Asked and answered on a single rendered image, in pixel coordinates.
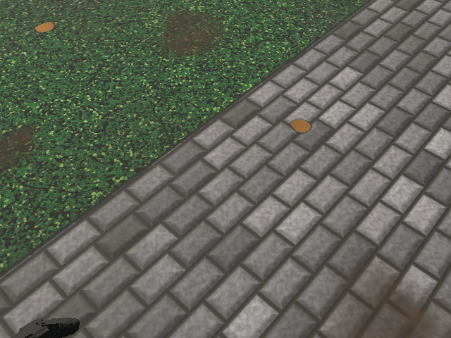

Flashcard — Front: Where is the robot left hand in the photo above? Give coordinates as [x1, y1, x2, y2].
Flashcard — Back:
[11, 318, 80, 338]

